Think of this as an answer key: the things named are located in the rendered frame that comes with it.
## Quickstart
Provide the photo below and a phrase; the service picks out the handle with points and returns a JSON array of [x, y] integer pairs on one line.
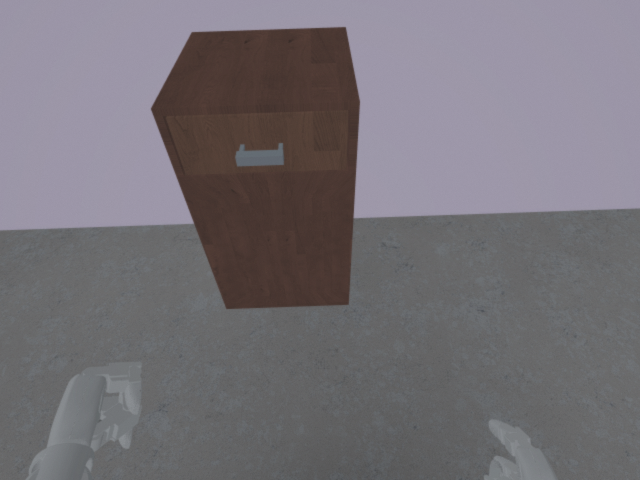
[[259, 157]]

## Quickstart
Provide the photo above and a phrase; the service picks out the robot left forearm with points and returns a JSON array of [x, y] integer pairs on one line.
[[66, 461]]

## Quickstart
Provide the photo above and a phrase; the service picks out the robot left hand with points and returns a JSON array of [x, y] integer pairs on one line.
[[83, 404]]

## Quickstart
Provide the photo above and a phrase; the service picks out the robot right hand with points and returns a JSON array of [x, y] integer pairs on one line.
[[531, 463]]

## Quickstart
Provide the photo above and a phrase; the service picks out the cabinet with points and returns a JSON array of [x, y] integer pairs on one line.
[[272, 239]]

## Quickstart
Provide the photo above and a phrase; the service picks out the drawer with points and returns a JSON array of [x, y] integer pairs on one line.
[[312, 140]]

